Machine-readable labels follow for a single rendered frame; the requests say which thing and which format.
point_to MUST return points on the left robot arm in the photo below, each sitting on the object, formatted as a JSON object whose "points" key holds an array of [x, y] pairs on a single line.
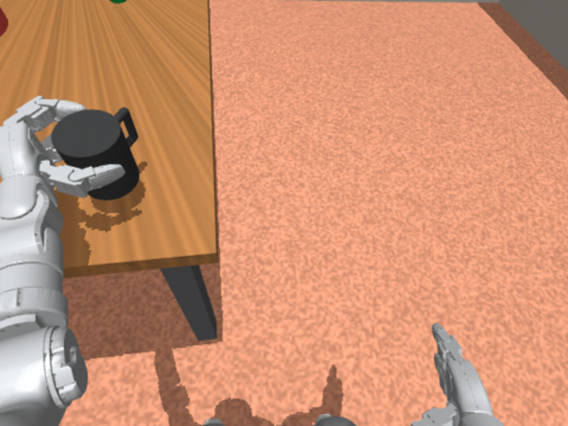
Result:
{"points": [[41, 367]]}

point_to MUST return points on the left robot hand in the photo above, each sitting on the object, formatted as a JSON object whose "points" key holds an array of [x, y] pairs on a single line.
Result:
{"points": [[21, 152]]}

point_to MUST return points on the right robot hand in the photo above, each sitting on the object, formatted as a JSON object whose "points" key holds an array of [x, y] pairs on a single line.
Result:
{"points": [[458, 380]]}

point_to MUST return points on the table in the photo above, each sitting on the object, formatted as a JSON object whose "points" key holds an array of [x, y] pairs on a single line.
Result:
{"points": [[152, 57]]}

